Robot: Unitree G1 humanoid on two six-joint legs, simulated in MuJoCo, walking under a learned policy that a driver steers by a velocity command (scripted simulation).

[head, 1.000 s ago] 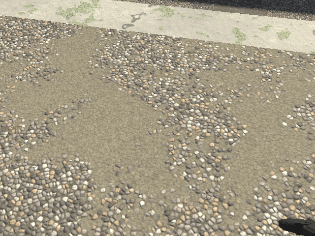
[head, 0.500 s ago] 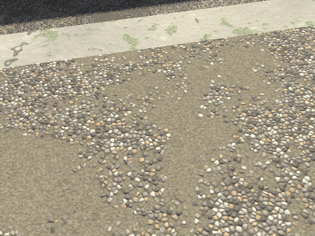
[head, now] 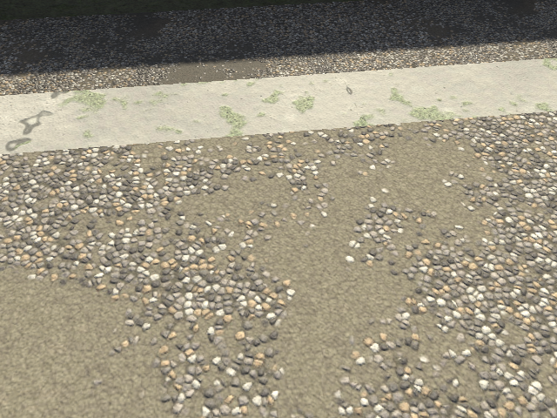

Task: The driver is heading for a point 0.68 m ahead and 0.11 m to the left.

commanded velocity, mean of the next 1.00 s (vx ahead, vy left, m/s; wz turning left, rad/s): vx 0.14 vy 0.00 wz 0.18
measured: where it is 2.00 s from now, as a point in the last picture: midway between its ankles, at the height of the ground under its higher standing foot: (294, 352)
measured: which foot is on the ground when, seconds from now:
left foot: up 0.00-0.08, down 0.10-0.54, up 0.56-0.84, down 0.86-1.00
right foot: down 0.00-0.10, up 0.12-0.52, down 0.54-0.90, up 0.92-1.00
